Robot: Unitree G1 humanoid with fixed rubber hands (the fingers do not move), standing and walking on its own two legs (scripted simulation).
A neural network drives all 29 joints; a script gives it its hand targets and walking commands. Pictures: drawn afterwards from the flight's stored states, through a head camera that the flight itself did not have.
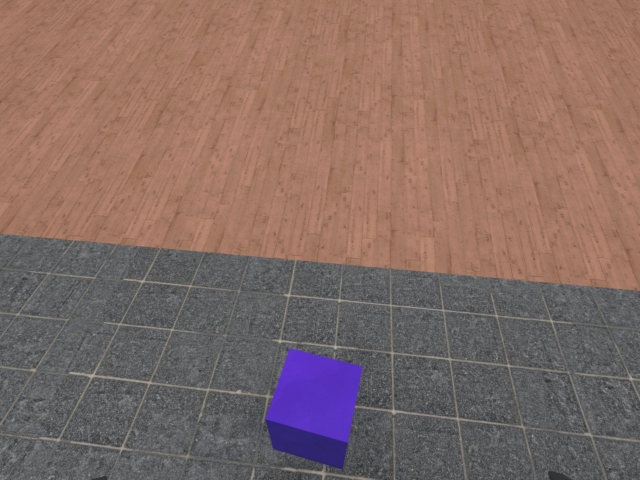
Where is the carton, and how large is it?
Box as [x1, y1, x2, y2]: [265, 348, 362, 469]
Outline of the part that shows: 290,348 265,419 273,448 342,469 362,366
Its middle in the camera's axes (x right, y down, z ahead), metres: -0.01 +0.48 +1.10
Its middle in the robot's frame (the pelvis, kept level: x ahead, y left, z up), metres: +0.46 +0.02 -0.66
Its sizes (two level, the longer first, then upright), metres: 0.210 0.200 0.250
